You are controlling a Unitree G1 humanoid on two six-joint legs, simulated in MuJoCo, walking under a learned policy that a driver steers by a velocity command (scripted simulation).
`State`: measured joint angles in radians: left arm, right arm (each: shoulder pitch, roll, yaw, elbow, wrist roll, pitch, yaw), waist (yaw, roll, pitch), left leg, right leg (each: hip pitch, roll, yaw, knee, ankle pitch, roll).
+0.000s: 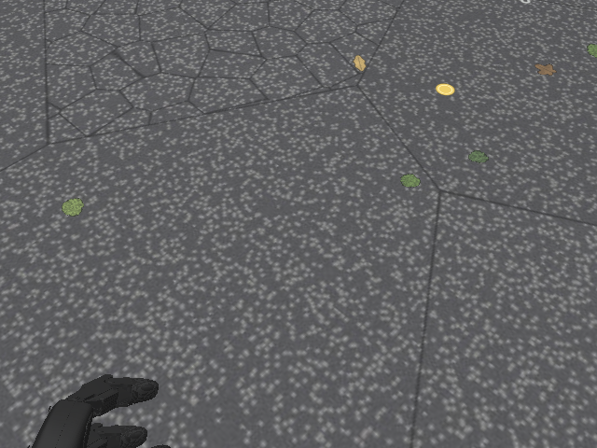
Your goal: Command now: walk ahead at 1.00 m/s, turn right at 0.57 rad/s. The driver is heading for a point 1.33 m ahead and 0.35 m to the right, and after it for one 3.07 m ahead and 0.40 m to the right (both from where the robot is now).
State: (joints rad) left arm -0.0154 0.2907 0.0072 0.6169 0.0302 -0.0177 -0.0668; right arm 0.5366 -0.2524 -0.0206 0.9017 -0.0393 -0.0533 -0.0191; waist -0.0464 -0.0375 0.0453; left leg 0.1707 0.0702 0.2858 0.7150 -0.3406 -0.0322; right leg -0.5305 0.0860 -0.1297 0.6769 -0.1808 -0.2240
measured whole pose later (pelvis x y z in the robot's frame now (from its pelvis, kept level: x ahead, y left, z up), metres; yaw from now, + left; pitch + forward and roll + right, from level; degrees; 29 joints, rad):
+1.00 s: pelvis +0.96 -0.07 +0.03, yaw -12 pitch +1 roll +0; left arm 0.26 0.31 0.05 0.86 0.02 -0.06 -0.01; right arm 0.28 -0.28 -0.02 0.83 -0.03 -0.09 0.01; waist 0.01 0.01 0.05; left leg -0.30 0.04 -0.02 1.27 -0.31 0.04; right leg -0.37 0.12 -0.02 0.54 -0.18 -0.11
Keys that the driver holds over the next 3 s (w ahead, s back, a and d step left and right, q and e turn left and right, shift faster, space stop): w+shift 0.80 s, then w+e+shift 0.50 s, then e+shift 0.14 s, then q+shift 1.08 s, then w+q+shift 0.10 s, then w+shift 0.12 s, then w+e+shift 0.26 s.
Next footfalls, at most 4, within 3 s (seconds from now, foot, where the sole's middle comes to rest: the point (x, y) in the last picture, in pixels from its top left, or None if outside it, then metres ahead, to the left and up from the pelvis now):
0.42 left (245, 376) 0.62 0.12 -0.73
0.88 right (341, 228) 1.04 -0.14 -0.73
1.30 left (304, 119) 1.50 -0.06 -0.73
1.64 right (407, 98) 1.60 -0.41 -0.73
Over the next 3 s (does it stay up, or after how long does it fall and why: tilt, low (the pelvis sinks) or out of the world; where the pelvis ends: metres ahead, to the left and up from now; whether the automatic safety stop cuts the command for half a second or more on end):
stays up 1.78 -0.19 0.03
